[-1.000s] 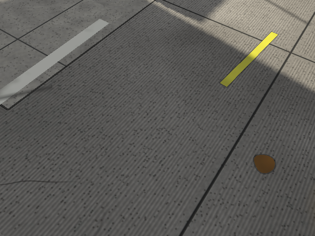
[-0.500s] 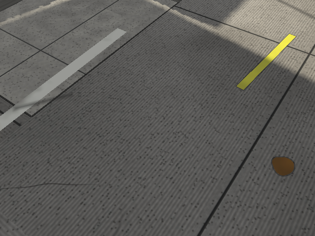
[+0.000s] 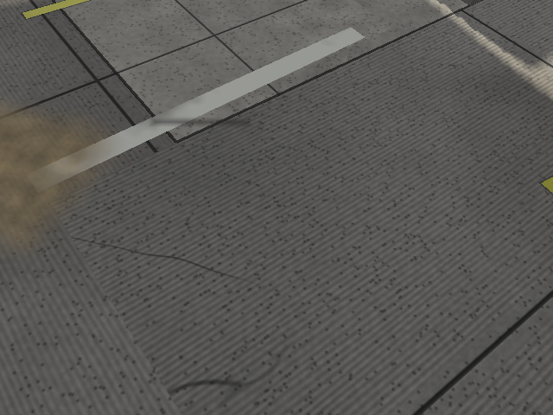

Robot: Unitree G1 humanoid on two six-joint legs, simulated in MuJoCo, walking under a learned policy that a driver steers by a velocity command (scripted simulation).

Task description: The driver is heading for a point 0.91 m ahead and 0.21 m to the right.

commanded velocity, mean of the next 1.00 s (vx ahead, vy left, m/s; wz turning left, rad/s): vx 0.19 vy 0.00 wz -0.33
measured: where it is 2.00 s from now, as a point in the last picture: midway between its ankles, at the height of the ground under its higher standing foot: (331, 393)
